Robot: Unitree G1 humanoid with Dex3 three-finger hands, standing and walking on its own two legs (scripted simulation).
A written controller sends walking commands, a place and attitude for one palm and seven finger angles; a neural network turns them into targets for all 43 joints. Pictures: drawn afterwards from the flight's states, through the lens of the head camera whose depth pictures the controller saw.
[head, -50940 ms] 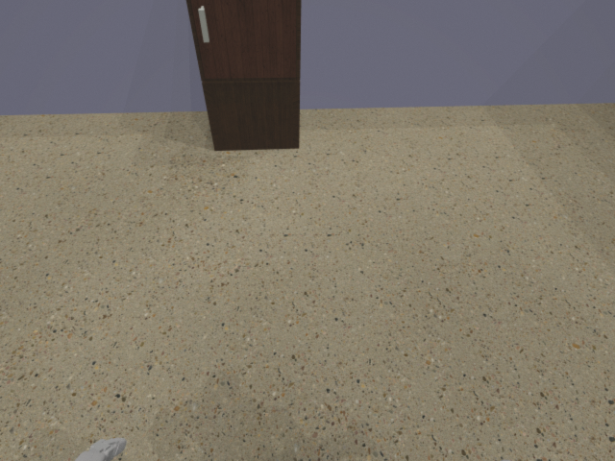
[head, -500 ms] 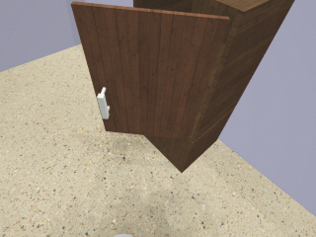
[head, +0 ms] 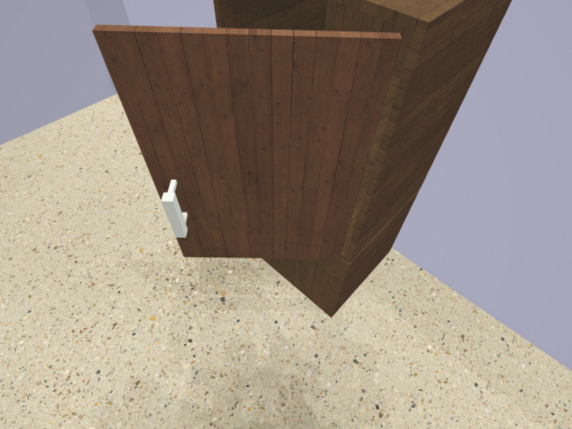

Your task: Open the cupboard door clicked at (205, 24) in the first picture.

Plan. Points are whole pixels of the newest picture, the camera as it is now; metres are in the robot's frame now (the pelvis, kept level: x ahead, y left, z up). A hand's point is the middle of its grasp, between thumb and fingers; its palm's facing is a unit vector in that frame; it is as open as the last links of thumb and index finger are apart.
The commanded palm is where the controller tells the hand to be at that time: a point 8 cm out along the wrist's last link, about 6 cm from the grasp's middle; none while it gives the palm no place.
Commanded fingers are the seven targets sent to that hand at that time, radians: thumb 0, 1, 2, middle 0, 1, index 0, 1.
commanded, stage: come to a stop and stand still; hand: left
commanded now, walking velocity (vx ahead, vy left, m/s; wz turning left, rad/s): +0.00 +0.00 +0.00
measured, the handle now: (177, 208) +0.53 +0.25 -0.10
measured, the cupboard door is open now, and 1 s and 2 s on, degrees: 43 43 43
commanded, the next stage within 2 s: look again from close up in 0.60 s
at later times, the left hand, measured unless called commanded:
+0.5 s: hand out of the picture +0.00 +0.13 -0.17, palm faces +0.04 -0.98 -0.20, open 7.3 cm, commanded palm none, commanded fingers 0.00 0.90 0.90 -0.20 -0.30 -0.20 -0.30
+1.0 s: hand out of the picture +0.00 +0.14 -0.17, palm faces +0.04 -0.98 -0.21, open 7.3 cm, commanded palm none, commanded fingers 0.00 0.90 0.90 -0.20 -0.30 -0.20 -0.30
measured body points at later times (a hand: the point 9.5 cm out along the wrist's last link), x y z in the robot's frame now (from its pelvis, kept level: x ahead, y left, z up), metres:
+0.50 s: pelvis +0.01 -0.05 +0.01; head +0.02 -0.05 +0.46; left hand +0.00 +0.18 -0.15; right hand +0.01 -0.27 -0.15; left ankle -0.01 +0.08 -0.73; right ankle -0.02 -0.11 -0.73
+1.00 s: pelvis +0.00 -0.03 +0.00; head +0.00 -0.04 +0.45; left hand +0.00 +0.20 -0.15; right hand +0.01 -0.25 -0.16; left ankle -0.02 +0.07 -0.73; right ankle -0.02 -0.11 -0.73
